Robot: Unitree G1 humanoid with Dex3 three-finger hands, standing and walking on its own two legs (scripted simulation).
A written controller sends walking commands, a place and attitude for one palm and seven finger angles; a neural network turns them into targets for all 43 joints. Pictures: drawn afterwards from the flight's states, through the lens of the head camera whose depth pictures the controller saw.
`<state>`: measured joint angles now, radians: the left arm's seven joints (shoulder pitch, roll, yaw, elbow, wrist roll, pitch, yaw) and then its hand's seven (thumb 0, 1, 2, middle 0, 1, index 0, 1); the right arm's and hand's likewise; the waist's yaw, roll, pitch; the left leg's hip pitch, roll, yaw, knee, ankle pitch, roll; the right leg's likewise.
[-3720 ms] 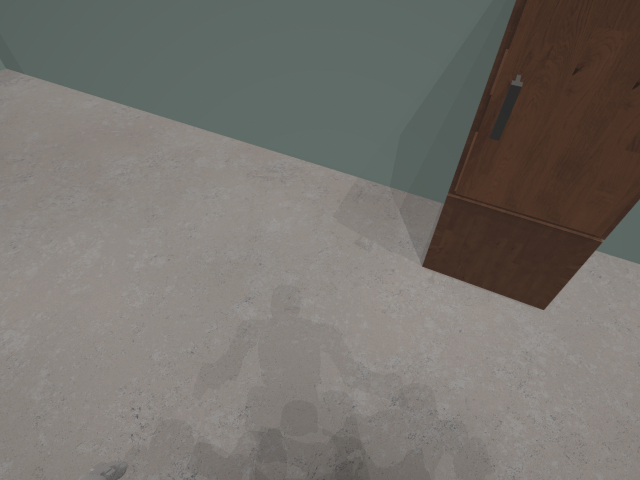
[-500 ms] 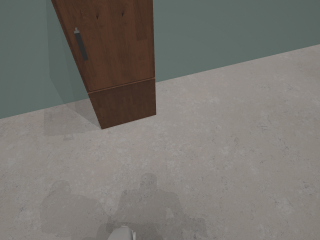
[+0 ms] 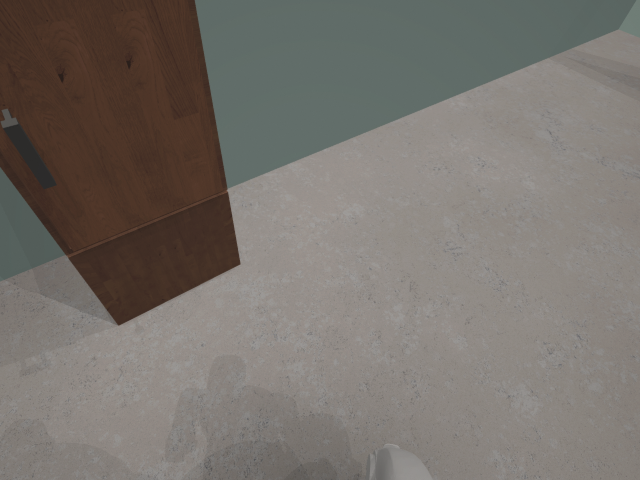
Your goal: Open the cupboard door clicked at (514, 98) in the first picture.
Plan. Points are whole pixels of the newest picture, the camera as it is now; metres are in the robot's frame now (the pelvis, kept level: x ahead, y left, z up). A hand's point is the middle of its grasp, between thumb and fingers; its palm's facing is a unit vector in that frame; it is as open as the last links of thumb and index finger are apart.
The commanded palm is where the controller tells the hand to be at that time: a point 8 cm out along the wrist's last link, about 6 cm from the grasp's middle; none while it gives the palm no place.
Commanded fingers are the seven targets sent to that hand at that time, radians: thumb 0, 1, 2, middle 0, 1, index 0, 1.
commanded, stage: walk to a spot facing it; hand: left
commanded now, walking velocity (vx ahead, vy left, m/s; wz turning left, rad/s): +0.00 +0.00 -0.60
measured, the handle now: (28, 149) +0.65 +0.61 -0.03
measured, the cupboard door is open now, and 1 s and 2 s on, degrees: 0 0 0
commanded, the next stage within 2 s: turn to face it in 0.08 s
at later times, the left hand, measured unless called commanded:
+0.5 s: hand (249, 413) +0.24 +0.12 -0.17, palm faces -0.07 -0.99 -0.15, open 7.4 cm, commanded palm none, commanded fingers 0.00 0.90 0.90 -0.20 -0.30 -0.20 -0.30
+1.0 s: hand out of the picture +0.14 +0.22 -0.16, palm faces +0.25 -0.93 -0.28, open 7.4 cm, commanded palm none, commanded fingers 0.00 0.90 0.90 -0.20 -0.30 -0.20 -0.30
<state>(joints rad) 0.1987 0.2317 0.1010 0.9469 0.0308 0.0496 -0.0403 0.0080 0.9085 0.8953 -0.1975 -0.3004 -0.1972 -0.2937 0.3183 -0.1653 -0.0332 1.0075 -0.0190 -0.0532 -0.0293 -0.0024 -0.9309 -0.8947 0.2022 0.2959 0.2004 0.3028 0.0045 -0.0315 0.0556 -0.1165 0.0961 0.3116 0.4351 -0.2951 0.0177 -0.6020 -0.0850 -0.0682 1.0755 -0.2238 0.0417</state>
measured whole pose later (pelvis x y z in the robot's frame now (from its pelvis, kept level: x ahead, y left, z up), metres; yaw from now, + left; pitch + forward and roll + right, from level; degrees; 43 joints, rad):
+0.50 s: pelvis +0.10 -0.03 -0.01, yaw -2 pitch -2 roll -1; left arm 0.11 0.13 0.01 0.95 0.02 0.01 0.02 0.01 0.90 0.89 -0.20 -0.30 -0.21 -0.29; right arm 0.27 -0.16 -0.03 1.01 -0.01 0.04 -0.01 0.00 -0.92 -0.90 0.20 0.30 0.20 0.30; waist -0.04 0.01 0.04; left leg -0.40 0.09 0.08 0.87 -0.43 -0.05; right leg -0.26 -0.03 -0.20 0.53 -0.24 -0.05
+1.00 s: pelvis +0.10 -0.02 +0.00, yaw +13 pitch +1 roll -1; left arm 0.17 0.25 0.08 0.95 0.01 0.06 0.02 0.01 0.91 0.90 -0.20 -0.30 -0.20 -0.29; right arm 0.23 -0.22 -0.06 0.95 -0.02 0.03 0.00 0.00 -0.91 -0.89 0.20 0.30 0.20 0.30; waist -0.03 0.01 0.04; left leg -0.31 -0.05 -0.05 0.46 -0.16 0.05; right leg -0.40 -0.06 0.01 0.89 -0.42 0.09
